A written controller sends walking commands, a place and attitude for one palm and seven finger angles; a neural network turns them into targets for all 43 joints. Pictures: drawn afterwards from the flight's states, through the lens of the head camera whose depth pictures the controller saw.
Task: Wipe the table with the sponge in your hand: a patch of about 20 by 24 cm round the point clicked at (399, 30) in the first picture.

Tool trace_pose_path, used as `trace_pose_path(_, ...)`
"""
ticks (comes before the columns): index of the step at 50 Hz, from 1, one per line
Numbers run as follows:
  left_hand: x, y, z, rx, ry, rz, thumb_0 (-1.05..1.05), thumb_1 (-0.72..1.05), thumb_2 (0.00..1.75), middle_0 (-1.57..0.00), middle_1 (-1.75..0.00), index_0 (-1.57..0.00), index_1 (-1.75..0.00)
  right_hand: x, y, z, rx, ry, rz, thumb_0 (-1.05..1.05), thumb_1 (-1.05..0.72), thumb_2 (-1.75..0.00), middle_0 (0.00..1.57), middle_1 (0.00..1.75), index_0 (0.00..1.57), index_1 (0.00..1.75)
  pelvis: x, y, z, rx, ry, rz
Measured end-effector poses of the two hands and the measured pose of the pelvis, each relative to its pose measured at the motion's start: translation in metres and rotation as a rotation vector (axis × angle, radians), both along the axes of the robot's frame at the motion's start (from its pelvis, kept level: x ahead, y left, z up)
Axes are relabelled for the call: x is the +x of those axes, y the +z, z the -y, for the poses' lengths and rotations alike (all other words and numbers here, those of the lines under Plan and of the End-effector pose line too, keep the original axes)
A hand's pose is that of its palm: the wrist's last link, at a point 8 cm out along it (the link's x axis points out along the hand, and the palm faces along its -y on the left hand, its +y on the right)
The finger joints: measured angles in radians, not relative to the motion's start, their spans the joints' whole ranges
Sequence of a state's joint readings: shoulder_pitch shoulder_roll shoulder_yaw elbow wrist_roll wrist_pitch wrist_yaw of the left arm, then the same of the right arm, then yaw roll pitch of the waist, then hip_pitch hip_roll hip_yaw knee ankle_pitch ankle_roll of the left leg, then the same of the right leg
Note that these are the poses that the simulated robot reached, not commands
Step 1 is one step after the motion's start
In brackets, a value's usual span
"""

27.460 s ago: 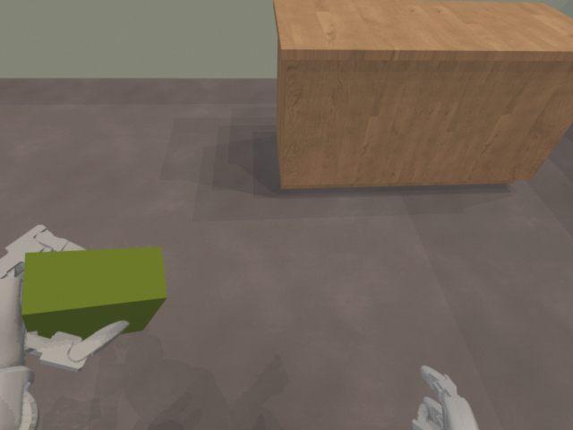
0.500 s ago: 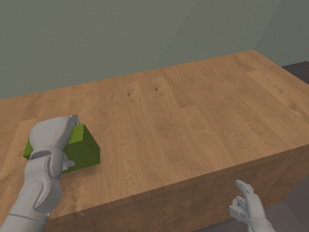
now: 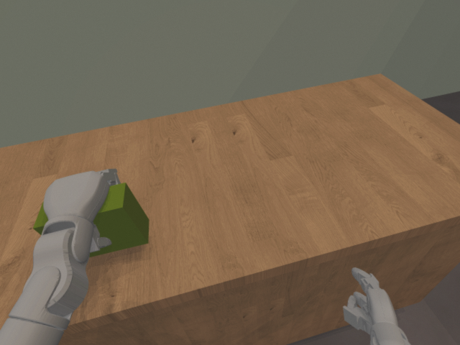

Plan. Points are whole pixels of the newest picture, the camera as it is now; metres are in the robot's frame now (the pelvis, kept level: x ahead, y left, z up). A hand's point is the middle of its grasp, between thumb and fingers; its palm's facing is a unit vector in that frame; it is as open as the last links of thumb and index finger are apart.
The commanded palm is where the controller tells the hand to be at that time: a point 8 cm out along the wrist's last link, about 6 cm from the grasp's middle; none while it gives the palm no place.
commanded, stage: lower the sponge onto the table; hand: left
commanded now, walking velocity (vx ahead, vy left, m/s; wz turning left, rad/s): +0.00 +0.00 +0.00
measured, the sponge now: (103, 228) +0.26 +0.28 +0.08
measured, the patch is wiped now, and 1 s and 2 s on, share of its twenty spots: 0.00 0.00 0.15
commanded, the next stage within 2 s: wipe forward along the first lane in 1.66 s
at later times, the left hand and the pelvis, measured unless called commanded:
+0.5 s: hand (93, 214) +0.27 +0.28 +0.12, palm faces +0.06 -0.07 -1.00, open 9.7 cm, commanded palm +0.23 +0.28 +0.18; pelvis +0.00 +0.00 +0.00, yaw +0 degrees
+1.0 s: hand (94, 228) +0.25 +0.29 +0.09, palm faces +0.03 -0.09 -1.00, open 9.7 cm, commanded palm +0.23 +0.28 +0.16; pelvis +0.00 +0.00 +0.00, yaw +0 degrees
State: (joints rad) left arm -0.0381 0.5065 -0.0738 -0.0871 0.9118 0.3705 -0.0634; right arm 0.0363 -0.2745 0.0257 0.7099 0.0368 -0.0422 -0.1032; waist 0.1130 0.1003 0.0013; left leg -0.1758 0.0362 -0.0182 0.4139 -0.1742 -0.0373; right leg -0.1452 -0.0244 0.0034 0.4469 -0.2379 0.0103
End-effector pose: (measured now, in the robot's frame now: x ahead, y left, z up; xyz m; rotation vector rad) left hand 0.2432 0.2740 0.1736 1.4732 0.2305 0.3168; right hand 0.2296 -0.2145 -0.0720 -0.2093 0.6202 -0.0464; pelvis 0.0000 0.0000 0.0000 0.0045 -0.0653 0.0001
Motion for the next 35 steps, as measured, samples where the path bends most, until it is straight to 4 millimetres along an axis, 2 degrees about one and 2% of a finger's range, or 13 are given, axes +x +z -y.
trace_pose_path(5, 0.002, 0.003, 0.002, -0.003, 0.0, 0.019, 0.0, -0.47, 1.03, -0.77, -1.36, -0.77, -1.36, 0.0, 0.0, -0.001, 0.008, -0.002, -0.003, 0.01, -0.9, -0.89, 0.2, 0.3, 0.18, 0.3, 0.001, 0.0, -0.001, 0.002, -0.006, -0.003)
trace_pose_path(10, -0.001, 0.003, -0.004, -0.008, 0.041, 0.011, 0.0, -0.47, 1.03, -0.77, -1.36, -0.77, -1.36, 0.0, 0.001, 0.0, 0.011, 0.001, -0.006, 0.01, -0.9, -0.89, 0.2, 0.3, 0.18, 0.3, 0.001, 0.0, -0.001, 0.003, -0.007, -0.005)
trace_pose_path(35, -0.002, -0.015, -0.01, -0.017, 0.031, -0.037, 0.0, -0.47, 1.03, -0.77, -1.36, -0.77, -1.36, 0.0, 0.001, -0.001, -0.005, 0.0, -0.008, 0.01, -0.9, -0.89, 0.2, 0.3, 0.18, 0.3, 0.003, 0.0, -0.003, -0.001, -0.003, -0.008)
